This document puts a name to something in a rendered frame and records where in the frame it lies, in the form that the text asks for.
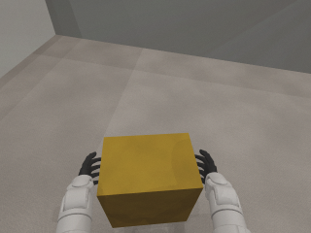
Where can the robot left hand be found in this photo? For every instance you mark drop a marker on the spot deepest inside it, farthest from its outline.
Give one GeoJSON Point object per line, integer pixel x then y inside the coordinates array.
{"type": "Point", "coordinates": [87, 168]}

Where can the right robot forearm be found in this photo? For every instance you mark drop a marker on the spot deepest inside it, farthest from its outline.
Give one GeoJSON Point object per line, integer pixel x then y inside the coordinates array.
{"type": "Point", "coordinates": [225, 208]}

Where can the robot right hand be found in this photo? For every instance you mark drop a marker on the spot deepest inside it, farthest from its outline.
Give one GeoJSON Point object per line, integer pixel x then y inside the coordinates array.
{"type": "Point", "coordinates": [208, 164]}

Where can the left robot forearm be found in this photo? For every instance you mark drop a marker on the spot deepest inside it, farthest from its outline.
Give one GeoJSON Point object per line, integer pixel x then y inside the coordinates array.
{"type": "Point", "coordinates": [76, 209]}

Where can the carton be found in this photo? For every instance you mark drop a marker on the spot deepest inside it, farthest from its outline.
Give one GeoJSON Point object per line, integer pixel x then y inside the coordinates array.
{"type": "Point", "coordinates": [148, 179]}

